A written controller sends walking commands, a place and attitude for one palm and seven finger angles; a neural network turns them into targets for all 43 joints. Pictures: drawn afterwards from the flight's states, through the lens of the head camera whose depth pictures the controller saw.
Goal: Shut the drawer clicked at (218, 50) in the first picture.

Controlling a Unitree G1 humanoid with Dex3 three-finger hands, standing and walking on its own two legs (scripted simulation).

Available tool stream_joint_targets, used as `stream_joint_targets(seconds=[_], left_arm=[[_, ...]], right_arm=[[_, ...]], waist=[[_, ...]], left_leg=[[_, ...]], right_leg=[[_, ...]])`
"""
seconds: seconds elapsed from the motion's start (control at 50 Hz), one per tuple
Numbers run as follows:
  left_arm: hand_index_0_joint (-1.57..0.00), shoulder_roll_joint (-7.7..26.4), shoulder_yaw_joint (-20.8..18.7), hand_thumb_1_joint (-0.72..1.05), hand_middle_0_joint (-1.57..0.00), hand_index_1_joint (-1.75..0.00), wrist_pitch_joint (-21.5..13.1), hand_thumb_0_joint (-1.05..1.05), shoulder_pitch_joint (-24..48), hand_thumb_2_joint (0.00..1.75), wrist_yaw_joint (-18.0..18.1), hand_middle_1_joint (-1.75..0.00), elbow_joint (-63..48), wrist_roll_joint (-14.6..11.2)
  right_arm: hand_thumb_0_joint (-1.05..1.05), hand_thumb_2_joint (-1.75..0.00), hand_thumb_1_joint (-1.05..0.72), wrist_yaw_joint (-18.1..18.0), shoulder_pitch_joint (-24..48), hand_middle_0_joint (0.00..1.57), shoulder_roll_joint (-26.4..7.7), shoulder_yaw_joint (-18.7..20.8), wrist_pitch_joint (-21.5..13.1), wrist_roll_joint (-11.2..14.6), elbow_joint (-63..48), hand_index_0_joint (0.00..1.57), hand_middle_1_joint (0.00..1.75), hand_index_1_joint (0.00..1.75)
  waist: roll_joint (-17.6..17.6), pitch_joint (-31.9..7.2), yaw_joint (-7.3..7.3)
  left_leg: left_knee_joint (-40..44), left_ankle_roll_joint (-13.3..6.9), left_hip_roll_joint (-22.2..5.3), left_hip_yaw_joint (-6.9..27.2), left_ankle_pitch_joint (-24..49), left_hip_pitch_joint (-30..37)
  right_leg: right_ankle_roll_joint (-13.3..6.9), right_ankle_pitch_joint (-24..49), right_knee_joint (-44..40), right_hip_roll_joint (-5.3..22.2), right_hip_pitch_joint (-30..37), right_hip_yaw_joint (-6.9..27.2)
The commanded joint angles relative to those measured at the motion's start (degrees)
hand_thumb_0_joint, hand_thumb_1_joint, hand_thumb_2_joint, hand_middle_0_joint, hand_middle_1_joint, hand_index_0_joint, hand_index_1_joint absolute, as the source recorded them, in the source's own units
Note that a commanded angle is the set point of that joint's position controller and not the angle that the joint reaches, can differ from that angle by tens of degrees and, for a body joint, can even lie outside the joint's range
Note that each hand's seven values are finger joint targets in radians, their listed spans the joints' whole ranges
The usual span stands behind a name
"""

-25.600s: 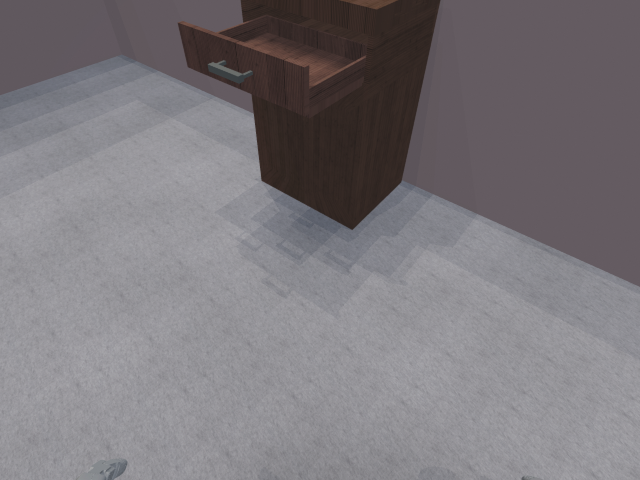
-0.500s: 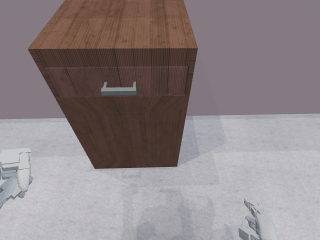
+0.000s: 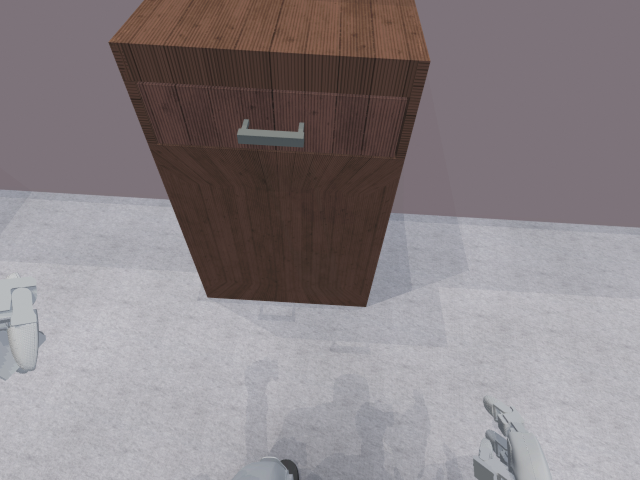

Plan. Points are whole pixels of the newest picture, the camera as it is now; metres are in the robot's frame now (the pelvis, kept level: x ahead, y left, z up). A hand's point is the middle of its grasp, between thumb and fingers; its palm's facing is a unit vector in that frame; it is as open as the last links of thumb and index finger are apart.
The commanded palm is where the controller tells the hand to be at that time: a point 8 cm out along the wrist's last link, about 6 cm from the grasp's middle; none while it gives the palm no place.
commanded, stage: step back with the hand held close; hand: left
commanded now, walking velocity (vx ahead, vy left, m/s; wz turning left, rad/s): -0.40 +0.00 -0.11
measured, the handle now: (272, 131) +0.73 +0.14 -0.01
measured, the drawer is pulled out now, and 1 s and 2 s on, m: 0.00 0.00 0.00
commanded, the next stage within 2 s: stop stepping back and stand still in 0.34 s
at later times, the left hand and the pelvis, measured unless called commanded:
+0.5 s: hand out of the picture +0.10 +0.26 +0.18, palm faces +0.30 -0.86 -0.41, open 3.2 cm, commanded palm +0.06 +0.30 +0.19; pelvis -0.10 +0.04 +0.00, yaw -6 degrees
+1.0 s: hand out of the picture +0.05 +0.30 +0.18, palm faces +0.26 -0.87 -0.42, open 3.2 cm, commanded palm +0.01 +0.34 +0.19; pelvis -0.17 +0.09 +0.01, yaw -11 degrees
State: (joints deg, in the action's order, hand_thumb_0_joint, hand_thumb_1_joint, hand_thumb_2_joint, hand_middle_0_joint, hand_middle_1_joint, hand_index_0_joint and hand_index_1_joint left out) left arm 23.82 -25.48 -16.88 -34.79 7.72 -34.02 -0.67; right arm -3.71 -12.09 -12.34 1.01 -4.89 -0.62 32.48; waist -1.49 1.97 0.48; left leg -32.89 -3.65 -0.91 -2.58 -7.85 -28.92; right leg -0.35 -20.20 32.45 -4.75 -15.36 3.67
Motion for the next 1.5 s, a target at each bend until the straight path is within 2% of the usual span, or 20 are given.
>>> stream_joint_targets(seconds=[0.0, 0.12, 0.22, 0.34, 0.42, 0.48, 0.56, 0.58, 0.64, 0.78, 0.84, 1.0, 1.02, 1.06, 1.1, 1.26, 1.32, 1.34, 1.44, 1.48], left_arm=[[-1.4, 7.5, -2.7, 0.9, -1.4, -1.6, -4.2, 0.0, -0.1, 0.9, 0.5, -1.6, -9.6, -2.2], [-1.4, 10.3, -3.4, 0.9, -1.4, -1.6, -4.6, 0.0, 1.2, 0.9, 0.3, -1.6, -11.3, -2.1], [-1.4, 9.6, -6.6, 0.9, -1.4, -1.6, -4.6, 0.0, 1.6, 0.9, -0.1, -1.6, -10.2, -1.1], [-1.4, 7.0, -2.1, 0.9, -1.4, -1.6, -2.7, 0.0, -2.0, 0.9, -0.2, -1.6, -11.0, -4.1], [-1.4, 12.1, -2.5, 0.9, -1.4, -1.6, -4.3, 0.0, 7.0, 0.9, 1.2, -1.6, -16.0, -1.9], [-1.4, 9.5, -0.5, 0.9, -1.4, -1.6, -0.8, 0.0, 10.3, 0.9, 0.3, -1.6, -11.8, -1.4], [-1.4, 7.2, -0.7, 0.9, -1.4, -1.6, -0.1, 0.0, 9.8, 0.9, 0.9, -1.6, -10.2, -1.6], [-1.4, 8.5, -1.2, 0.9, -1.4, -1.6, -0.5, 0.0, 11.0, 0.9, 1.2, -1.6, -9.7, -1.1], [-1.4, 8.4, -3.3, 0.9, -1.4, -1.6, 0.3, 0.0, 2.6, 0.9, 1.4, -1.6, -12.7, -1.6], [-1.4, 7.7, -2.4, 0.9, -1.4, -1.6, 3.0, 0.0, -7.5, 0.9, 1.9, -1.6, -14.8, -1.0], [-1.4, 10.1, -3.7, 0.9, -1.4, -1.6, 3.9, 0.0, -2.7, 0.9, 1.8, -1.6, -13.7, -1.4], [-1.4, 4.8, 2.2, 0.9, -1.4, -1.6, 2.3, 0.0, 8.8, 0.9, 1.5, -1.6, -8.1, -0.8], [-1.4, 4.9, 2.4, 0.9, -1.4, -1.6, 1.6, 0.0, 9.8, 0.9, 1.6, -1.6, -9.7, -0.9], [-1.4, 5.5, 1.9, 0.9, -1.4, -1.6, -0.6, 0.0, 13.6, 0.9, 2.2, -1.6, -17.0, 0.0], [-1.4, 10.3, -3.1, 0.9, -1.4, -1.6, -1.1, 0.0, 9.4, 0.9, 1.8, -1.6, -16.1, -0.3], [-1.4, 7.6, -4.9, 0.9, -1.4, -1.6, 1.7, 0.0, -6.3, 0.9, 2.2, -1.6, -12.2, -1.2], [-1.4, 9.5, -5.5, 0.9, -1.4, -1.6, 2.9, 0.0, -1.7, 0.9, 2.3, -1.6, -7.6, -2.4], [-1.4, -1.0, 15.4, 0.9, -1.4, -1.6, 12.2, 0.0, 5.6, 0.9, -5.3, -1.6, 34.3, 5.0], [-1.2, -5.6, 19.7, 0.9, -1.2, -1.38, 17.4, 0.0, 13.5, 0.9, -6.9, -1.38, 44.1, 2.4], [-1.12, -7.4, 21.0, 0.9, -1.12, -1.3, 17.7, 0.0, 13.0, 0.9, -7.2, -1.3, 50.8, 2.5]], right_arm=[[0.0, -0.9, -0.9, 0.2, 3.5, 0.2, -5.6, 3.0, -2.7, 0.3, -6.0, 0.2, 0.3, 0.3], [0.0, -0.9, -0.9, -0.8, 7.6, 0.2, -6.9, 3.0, -2.3, 0.7, -7.5, 0.2, 0.3, 0.3], [0.0, -0.9, -0.9, -1.1, 8.8, 0.2, -7.7, 3.2, -3.2, -1.1, -7.6, 0.2, 0.3, 0.3], [0.0, -0.9, -0.9, 1.2, 6.6, 0.2, -5.8, 3.9, -3.8, -0.1, -6.5, 0.2, 0.3, 0.3], [0.0, -0.9, -0.9, 0.8, 4.8, 0.2, -4.3, 2.7, -3.1, -0.6, -4.1, 0.2, 0.3, 0.3], [0.0, -0.9, -0.9, 0.0, 6.5, 0.2, -5.4, 2.4, -3.1, 0.8, -6.5, 0.2, 0.3, 0.3], [0.0, -0.9, -0.9, -1.7, 5.9, 0.2, -7.0, 0.7, -5.6, 0.6, -6.0, 0.2, 0.3, 0.3], [0.0, -0.9, -0.9, -1.8, 4.6, 0.2, -6.0, 0.5, -6.5, 0.2, -6.1, 0.2, 0.3, 0.3], [0.0, -0.9, -0.9, -0.2, 4.4, 0.2, -5.4, 0.9, -7.1, -0.1, -6.5, 0.2, 0.3, 0.3], [0.0, -0.9, -0.9, 0.6, 5.6, 0.2, -6.4, 1.4, -4.5, -0.9, -8.0, 0.2, 0.3, 0.3], [0.0, -0.9, -0.9, -0.4, 3.7, 0.2, -5.5, 2.2, -2.1, -0.4, -5.8, 0.2, 0.3, 0.3], [0.0, -0.9, -0.9, -2.4, 5.9, 0.2, -5.8, 1.5, -4.1, 0.2, -3.2, 0.2, 0.3, 0.3], [0.0, -0.9, -0.9, -2.5, 4.4, 0.2, -6.1, 1.0, -5.1, 0.1, -2.9, 0.2, 0.3, 0.3], [0.0, -0.9, -0.9, -1.9, 3.0, 0.2, -7.0, 0.7, -6.7, -0.3, -4.2, 0.2, 0.3, 0.3], [0.0, -0.9, -0.9, -1.0, 2.8, 0.2, -5.1, 0.8, -7.5, -0.7, -3.5, 0.2, 0.3, 0.3], [0.0, -0.9, -0.9, 1.0, 4.3, 0.2, -5.0, 1.2, -3.6, -0.1, -6.4, 0.2, 0.3, 0.3], [0.0, -0.9, -0.9, 0.2, 4.1, 0.2, -4.8, 1.8, -2.6, 0.5, -5.5, 0.2, 0.3, 0.3], [0.0, -0.9, -0.9, 5.5, 4.1, 0.2, -9.3, 3.3, -3.3, 0.3, 2.9, 0.2, 0.3, 0.3], [0.0, -0.9, -0.9, 5.3, -4.8, 0.2, -5.3, 1.8, 4.0, -0.3, 5.0, 0.2, 0.3, 0.3], [0.0, -0.9, -0.9, 4.5, -1.6, 0.2, -10.1, 2.5, 3.7, -1.8, 5.1, 0.2, 0.3, 0.3]], waist=[[8.7, -12.7, 1.31], [-1.5, -7.1, 0.57], [-16.1, -6.8, -1.07], [-8.4, -12.9, -1.79], [10.9, -5.7, 0.1], [16.1, -7.2, 0.7], [-21.2, -1.0, 0.24], [-16.1, 0.0, 0.83], [-5.5, -7.4, -0.42], [-11.3, -5.6, -1.17], [14.7, -3.9, -0.26], [1.0, 3.2, 1.7], [-5.5, 2.5, 1.88], [-24.6, 2.2, 1.76], [-9.4, 0.7, 0.84], [-8.0, -3.6, -0.4], [16.0, 0.2, 0.57], [10.5, -3.1, 2.13], [14.4, -3.5, 3.27], [2.5, -4.2, 0.51]], left_leg=[[-1.3, 2.3, -1.1, 0.6, 4.3, 19.9], [6.2, 1.0, -4.5, 5.5, -5.0, 20.9], [33.2, -3.9, -19.4, 20.4, -38.5, -10.9], [20.3, 3.5, -13.2, 4.5, -17.6, 12.5], [-20.9, 5.9, -0.8, 1.5, -13.3, 17.4], [-15.3, 4.4, -0.9, 2.1, -11.2, 12.9], [24.1, -0.7, -15.1, 22.9, -13.7, 15.2], [26.7, -3.2, -17.2, 27.5, -18.7, 13.1], [28.8, 0.4, -15.3, 21.6, -28.1, 13.8], [24.0, 3.9, -8.0, 5.3, -31.1, 0.5], [-17.0, 4.0, 0.5, -1.4, -16.1, 1.2], [0.3, 1.7, -2.5, -1.6, -15.1, 17.7], [7.5, 1.2, -2.2, -0.3, -16.9, 19.3], [23.4, -7.2, -19.5, 33.4, -24.7, 21.2], [22.3, -9.1, -20.7, 34.2, -14.3, 18.4], [10.4, 0.5, -9.0, 4.2, -26.7, -5.3], [-22.0, 3.2, -0.5, 1.3, -18.4, -4.2], [-27.5, 3.4, -6.4, 0.3, -23.6, -10.1], [-3.2, 2.0, -1.8, 1.6, -1.1, 13.8], [2.9, -3.6, -12.4, 14.8, 12.8, 14.4]], right_leg=[[-0.9, 34.9, -11.4, 12.1, -5.7, 10.9], [0.2, 8.9, -11.9, 5.9, -11.6, 5.6], [0.5, -3.9, 19.4, -3.6, 14.5, -2.5], [-1.8, -11.8, -2.0, 1.0, 1.8, -6.2], [-10.7, 9.1, -25.7, 25.9, -19.0, 20.2], [-6.9, 13.7, -13.6, 17.7, -9.2, 8.0], [0.8, -10.6, 11.9, 2.8, -11.2, -2.4], [0.7, -11.2, 17.1, 2.4, -10.6, 0.0], [0.5, -6.4, 17.2, 2.9, -3.6, -1.2], [-2.4, -10.0, -2.8, 0.1, 15.3, -10.6], [-10.0, -14.7, -23.3, 19.2, 1.4, 12.5], [-7.5, -21.8, -11.0, 15.8, -15.2, 0.7], [-5.9, -17.4, -2.5, 11.8, -13.3, -2.8], [-0.6, -14.9, 24.8, 2.6, -21.8, -7.1], [-0.6, -9.4, 31.8, 6.4, -20.6, -1.8], [-1.3, -5.3, -1.8, 4.5, 15.5, -7.6], [-9.8, -5.5, -22.2, 23.8, 2.6, 22.0], [-9.5, 35.1, -7.4, 31.4, 4.2, 3.6], [-2.8, 16.1, 3.7, 14.4, -9.0, -6.7], [1.5, 5.5, 10.3, 8.6, -10.6, -8.2]])
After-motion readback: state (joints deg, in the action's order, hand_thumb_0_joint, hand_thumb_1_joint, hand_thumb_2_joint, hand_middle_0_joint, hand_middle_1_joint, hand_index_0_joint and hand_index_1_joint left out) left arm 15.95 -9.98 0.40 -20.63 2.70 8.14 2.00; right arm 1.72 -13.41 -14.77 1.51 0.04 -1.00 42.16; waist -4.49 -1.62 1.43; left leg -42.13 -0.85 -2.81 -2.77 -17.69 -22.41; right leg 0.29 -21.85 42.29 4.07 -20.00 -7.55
